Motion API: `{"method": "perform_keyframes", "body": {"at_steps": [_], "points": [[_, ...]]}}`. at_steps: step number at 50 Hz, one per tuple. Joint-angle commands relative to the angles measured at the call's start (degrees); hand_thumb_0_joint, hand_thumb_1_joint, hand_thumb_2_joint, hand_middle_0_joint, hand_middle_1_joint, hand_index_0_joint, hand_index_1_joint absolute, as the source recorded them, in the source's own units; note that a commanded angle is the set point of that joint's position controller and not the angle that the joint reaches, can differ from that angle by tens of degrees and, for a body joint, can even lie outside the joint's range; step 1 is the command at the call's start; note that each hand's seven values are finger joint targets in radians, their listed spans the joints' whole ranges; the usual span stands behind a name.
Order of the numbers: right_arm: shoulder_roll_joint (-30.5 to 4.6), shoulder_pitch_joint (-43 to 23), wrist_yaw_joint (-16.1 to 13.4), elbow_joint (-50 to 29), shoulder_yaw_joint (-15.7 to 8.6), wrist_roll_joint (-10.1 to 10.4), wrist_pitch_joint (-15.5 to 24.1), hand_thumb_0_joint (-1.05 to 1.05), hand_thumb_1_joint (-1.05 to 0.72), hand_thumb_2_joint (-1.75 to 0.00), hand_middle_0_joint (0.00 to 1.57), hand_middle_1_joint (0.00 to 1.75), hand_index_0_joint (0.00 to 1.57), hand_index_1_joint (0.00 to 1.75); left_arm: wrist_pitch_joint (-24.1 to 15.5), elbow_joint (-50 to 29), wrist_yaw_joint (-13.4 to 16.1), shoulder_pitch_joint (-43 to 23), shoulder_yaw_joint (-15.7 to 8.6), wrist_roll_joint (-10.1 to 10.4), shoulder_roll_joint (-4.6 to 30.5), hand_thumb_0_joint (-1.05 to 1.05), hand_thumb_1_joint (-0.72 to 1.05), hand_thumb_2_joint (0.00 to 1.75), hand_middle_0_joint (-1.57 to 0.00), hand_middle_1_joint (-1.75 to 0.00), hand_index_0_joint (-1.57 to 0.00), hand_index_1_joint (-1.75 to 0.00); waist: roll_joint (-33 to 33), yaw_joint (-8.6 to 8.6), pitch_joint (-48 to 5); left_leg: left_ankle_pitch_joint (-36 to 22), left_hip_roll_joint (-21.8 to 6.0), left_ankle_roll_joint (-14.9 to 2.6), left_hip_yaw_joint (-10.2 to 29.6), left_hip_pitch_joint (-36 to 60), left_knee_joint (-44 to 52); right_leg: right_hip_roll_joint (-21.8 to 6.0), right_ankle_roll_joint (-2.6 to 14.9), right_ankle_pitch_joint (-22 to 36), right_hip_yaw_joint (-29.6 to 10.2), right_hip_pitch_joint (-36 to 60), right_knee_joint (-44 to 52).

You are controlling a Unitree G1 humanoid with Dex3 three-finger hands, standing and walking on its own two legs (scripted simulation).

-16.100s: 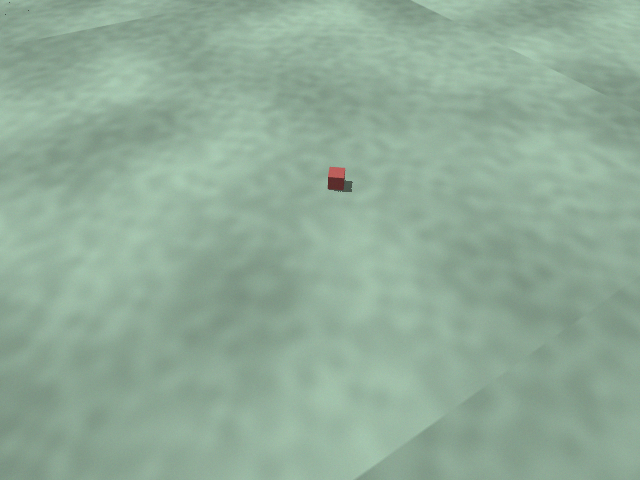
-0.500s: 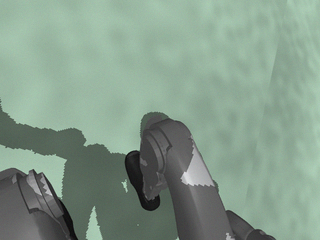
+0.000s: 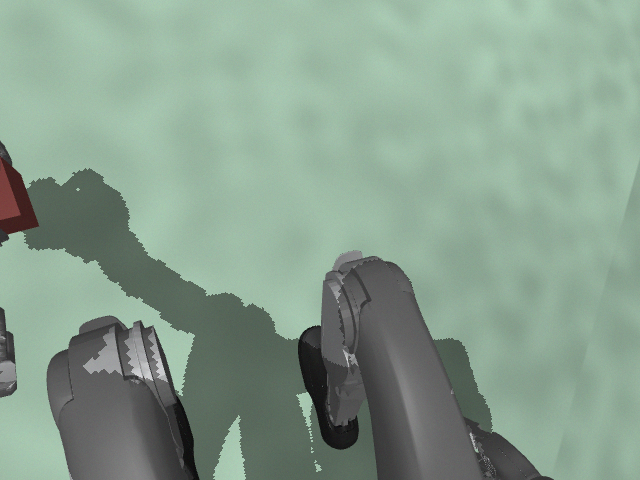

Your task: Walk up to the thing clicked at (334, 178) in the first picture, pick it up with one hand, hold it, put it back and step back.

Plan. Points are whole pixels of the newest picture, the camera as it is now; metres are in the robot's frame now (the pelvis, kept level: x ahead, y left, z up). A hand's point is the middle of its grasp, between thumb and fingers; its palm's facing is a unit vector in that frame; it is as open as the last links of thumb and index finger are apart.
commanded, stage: settle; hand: left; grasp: from above
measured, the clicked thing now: out of the picture +0.47 +0.31 -0.21
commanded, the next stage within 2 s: lift in 0.28 s
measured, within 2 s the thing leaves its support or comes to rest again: neither
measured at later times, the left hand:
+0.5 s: hand out of the picture +0.45 +0.31 -0.12, palm faces -0.43 -0.09 -0.90, open 10.9 cm
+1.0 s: hand out of the picture +0.39 +0.32 +0.01, palm faces -0.44 -0.10 -0.89, open 10.9 cm
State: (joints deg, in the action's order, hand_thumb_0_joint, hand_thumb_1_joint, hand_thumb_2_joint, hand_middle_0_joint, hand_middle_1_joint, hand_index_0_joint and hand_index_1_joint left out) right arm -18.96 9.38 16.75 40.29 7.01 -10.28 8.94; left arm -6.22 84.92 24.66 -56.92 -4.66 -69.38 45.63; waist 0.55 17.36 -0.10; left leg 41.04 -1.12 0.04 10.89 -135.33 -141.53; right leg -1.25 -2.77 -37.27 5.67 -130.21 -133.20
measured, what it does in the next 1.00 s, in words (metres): rises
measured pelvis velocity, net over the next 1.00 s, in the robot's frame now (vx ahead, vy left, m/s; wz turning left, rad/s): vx -0.01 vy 0.00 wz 0.11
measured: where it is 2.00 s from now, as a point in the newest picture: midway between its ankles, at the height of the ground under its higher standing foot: (260, 442)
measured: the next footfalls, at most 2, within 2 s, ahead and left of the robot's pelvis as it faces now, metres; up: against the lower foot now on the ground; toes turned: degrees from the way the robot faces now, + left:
none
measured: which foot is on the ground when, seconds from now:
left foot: down 0.00-1.00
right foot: down 0.00-1.00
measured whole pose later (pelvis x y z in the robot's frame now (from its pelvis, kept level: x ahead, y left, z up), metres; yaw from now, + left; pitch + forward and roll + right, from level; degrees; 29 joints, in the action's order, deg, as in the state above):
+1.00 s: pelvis -0.01 +0.00 +0.11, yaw +6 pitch +34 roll -6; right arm -15.9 10.0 4.9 37.8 -1.1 -1.5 -2.1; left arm -4.2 55.1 5.8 -40.5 1.5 -61.5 34.7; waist -3.3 8.1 -9.8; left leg 37.2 -1.2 -0.8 4.7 -116.2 -118.9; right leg -2.9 -2.5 -35.2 2.2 -113.0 -114.1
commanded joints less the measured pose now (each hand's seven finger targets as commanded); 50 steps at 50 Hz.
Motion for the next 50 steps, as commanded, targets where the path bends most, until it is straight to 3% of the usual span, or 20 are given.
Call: {"method": "perform_keyframes", "body": {"at_steps": [1, 5, 10, 16, 17, 18, 19, 20, 21, 22, 24, 29, 33, 35, 39, 41, 45, 50], "points": [[-15.4, 12.8, -1.5, 0.1, -5.9, 1.7, -1.4, 0.00, -0.90, -0.90, 0.20, 0.30, 0.20, 0.30, 0.0, -9.9, -1.2, -17.6, -0.2, 0.7, 10.9, 0.00, 0.41, 1.06, -0.82, -0.94, -0.82, -0.94, -21.3, 0.99, -39.0, -13.0, 1.2, -1.02, -6.6, 30.0, 16.6, 2.8, 4.77, 13.5, 5.0, 20.4, 12.0], [-14.8, 12.4, -2.9, -0.7, -6.3, 2.1, -2.9, 0.00, -0.90, -0.90, 0.20, 0.30, 0.20, 0.30, -1.1, -10.6, -2.4, -19.6, 0.0, 0.8, 10.2, 0.00, 0.42, 1.09, -0.84, -0.93, -0.83, -0.94, -18.7, 1.01, -39.2, -11.4, 1.7, -1.26, -7.3, 28.6, 17.0, 2.5, 4.89, 11.6, 4.4, 21.0, 13.8], [-13.7, 12.0, -4.9, -0.9, -6.5, 1.9, -3.8, 0.00, -0.90, -0.90, 0.20, 0.30, 0.20, 0.30, -2.2, -10.6, -3.4, -20.8, -0.6, 0.5, 12.0, 0.00, 0.39, 1.04, -0.81, -0.92, -0.81, -0.92, -15.9, 0.71, -38.3, -7.9, 2.1, -1.60, -8.3, 26.8, 17.5, 2.6, 4.93, 6.8, 2.9, 22.3, 16.0], [-12.8, 12.6, -6.5, -0.7, -6.8, 2.4, -4.5, 0.00, -0.90, -0.90, 0.20, 0.30, 0.20, 0.30, -2.3, -11.7, -3.4, -21.0, -0.3, 0.3, 11.3, 0.00, 0.38, 1.09, -0.80, -0.93, -0.79, -0.94, -18.4, -0.32, -41.8, -10.2, 1.9, -1.31, -8.8, 30.0, 19.1, 2.3, 4.87, 9.5, 2.6, 23.7, 16.0], [-13.1, 13.1, -6.8, -0.5, -7.1, 2.6, -4.6, 0.00, -0.93, -0.91, 0.20, 0.30, 0.20, 0.30, -2.1, -12.6, -3.2, -22.0, -0.7, 0.3, 11.7, 0.00, 0.37, 1.02, -0.81, -0.97, -0.82, -0.96, -18.4, -0.59, -42.9, -10.9, 1.9, -1.37, -8.8, 30.4, 19.2, 2.2, 4.91, 10.3, 2.7, 23.1, 16.2], [-12.8, 13.1, -6.9, -0.7, -7.2, 2.7, -4.6, 0.00, -0.88, -0.89, 0.20, 0.30, 0.20, 0.30, -1.7, -11.1, -3.5, -20.3, -0.3, 0.0, 10.9, 0.00, 0.31, 1.05, -0.74, -0.89, -0.74, -0.88, -18.5, -0.51, -42.9, -11.4, 1.8, -1.17, -8.5, 31.4, 19.8, 2.3, 5.17, 10.6, 3.0, 23.1, 15.6], [-12.6, 13.4, -7.1, -0.5, -7.3, 2.9, -4.9, 0.00, -0.93, -0.91, 0.20, 0.30, 0.20, 0.30, -1.5, -13.2, -3.7, -21.4, -0.6, 0.2, 11.6, 0.00, 0.33, 1.00, -0.78, -0.96, -0.79, -0.96, -19.2, -1.31, -44.7, -12.1, 1.8, -1.32, -8.8, 32.1, 20.0, 2.2, 4.92, 11.7, 2.7, 23.9, 15.8], [-12.7, 13.4, -7.3, -0.5, -7.6, 3.3, -5.1, 0.00, -0.88, -0.89, 0.20, 0.30, 0.20, 0.30, -1.1, -13.5, -4.0, -21.2, -0.6, 0.4, 11.3, 0.00, 0.30, 1.03, -0.73, -0.88, -0.72, -0.88, -19.7, -1.84, -45.7, -12.4, 1.9, -1.27, -8.8, 33.0, 20.6, 2.2, 5.03, 12.0, 2.6, 23.8, 16.0], [-12.7, 13.5, -7.3, -0.5, -7.8, 3.5, -5.3, 0.00, -0.93, -0.91, 0.20, 0.30, 0.20, 0.30, -0.7, -13.3, -4.3, -20.2, -0.9, 0.5, 12.0, 0.00, 0.33, 0.99, -0.78, -0.95, -0.79, -0.95, -20.3, -2.45, -44.9, -12.5, 2.0, -1.22, -9.1, 33.3, 21.3, 2.0, 5.16, 11.9, 2.4, 23.7, 16.1], [-12.5, 13.5, -7.5, -0.4, -8.2, 3.7, -5.5, 0.00, -0.88, -0.89, 0.20, 0.30, 0.20, 0.30, -0.2, -13.2, -4.8, -19.8, -0.3, 1.0, 10.4, 0.00, 0.30, 1.02, -0.72, -0.88, -0.71, -0.88, -20.0, -2.41, -45.1, -11.7, 1.9, -1.19, -8.9, 33.7, 21.9, 2.0, 5.28, 11.2, 2.5, 23.1, 16.3], [-12.2, 13.7, -7.8, -0.4, -8.6, 4.1, -6.2, 0.00, -0.91, -0.90, 0.20, 0.30, 0.20, 0.30, 0.3, -13.4, -6.1, -19.3, 0.2, 1.5, 9.4, 0.00, 0.38, 1.00, -0.78, -0.96, -0.79, -0.94, -19.1, -2.37, -44.1, -10.3, 1.9, -1.42, -9.0, 32.9, 22.8, 2.0, 5.33, 10.0, 2.3, 23.1, 17.2], [-12.0, 13.9, -8.7, -1.2, -9.9, 5.7, -7.5, 0.00, -0.91, -0.90, 0.20, 0.30, 0.20, 0.30, 0.9, -20.2, -9.6, -16.4, -0.3, 2.7, 9.5, 0.00, 0.46, 1.02, -0.84, -0.95, -0.85, -0.94, -20.2, -4.73, -47.2, -11.5, 2.0, -1.08, -8.3, 38.1, 26.4, 1.3, 5.43, 11.0, 1.8, 23.8, 18.2], [-10.8, 14.0, -9.5, -2.0, -10.5, 6.4, -8.5, 0.00, -0.91, -0.90, 0.20, 0.30, 0.20, 0.30, 0.7, -24.9, -11.7, -14.2, 0.1, 3.9, 8.4, 0.00, 0.47, 1.06, -0.85, -0.96, -0.86, -0.95, -16.6, -4.90, -46.9, -10.9, 2.2, -1.87, -9.5, 36.6, 27.2, 1.5, 5.04, 10.3, 0.8, 28.3, 21.6], [-11.1, 13.7, -10.1, -2.6, -11.1, 6.9, -8.9, 0.00, -0.91, -0.90, 0.20, 0.30, 0.20, 0.30, 0.7, -27.5, -12.7, -12.7, -0.4, 4.6, 8.9, 0.00, 0.49, 1.06, -0.86, -0.98, -0.87, -0.97, -17.1, -6.06, -47.3, -9.5, 2.2, -1.65, -8.8, 38.4, 29.5, 1.4, 5.23, 8.7, 0.7, 28.0, 22.7], [-10.6, 13.0, -10.9, -3.5, -11.7, 7.7, -9.4, 0.00, -0.91, -0.90, 0.20, 0.30, 0.20, 0.30, 0.9, -31.6, -14.2, -9.3, 1.2, 6.1, 5.5, 0.00, 0.49, 1.07, -0.85, -1.00, -0.86, -0.99, -15.1, -6.25, -46.4, -8.5, 2.0, -1.70, -7.8, 40.6, 32.9, 1.4, 5.07, 8.1, 0.7, 29.4, 25.3], [-10.4, 12.2, -11.5, -4.1, -12.0, 8.1, -9.6, 0.00, -0.91, -0.90, 0.20, 0.30, 0.20, 0.30, 1.0, -35.0, -14.7, -8.4, 0.9, 6.5, 6.4, 0.00, 0.47, 1.07, -0.83, -1.00, -0.85, -0.99, -15.8, -7.30, -47.0, -7.0, 1.8, -1.68, -7.3, 42.5, 35.3, 1.5, 4.96, 7.3, 0.5, 30.4, 26.6], [-9.6, 10.8, -12.5, -4.8, -12.3, 8.9, -9.9, 0.00, -0.91, -0.90, 0.20, 0.30, 0.20, 0.30, 1.8, -38.7, -16.1, -4.9, 2.1, 8.3, 3.7, 0.00, 0.47, 1.07, -0.83, -1.01, -0.84, -1.00, -14.4, -7.71, -46.0, -6.4, 1.6, -1.65, -6.4, 46.2, 39.6, 1.5, 4.59, 7.4, 0.2, 33.3, 29.6], [-8.7, 9.1, -13.8, -5.7, -12.6, 9.7, -10.3, 0.00, -0.91, -0.90, 0.20, 0.30, 0.20, 0.30, 3.1, -44.2, -16.8, -1.1, 1.9, 9.7, 3.6, 0.00, 0.46, 1.05, -0.81, -1.02, -0.83, -1.00, -14.1, -9.06, -47.2, -8.3, 1.4, -1.49, -6.5, 52.4, 44.3, 1.4, 4.33, 9.1, -0.6, 39.6, 34.3]]}}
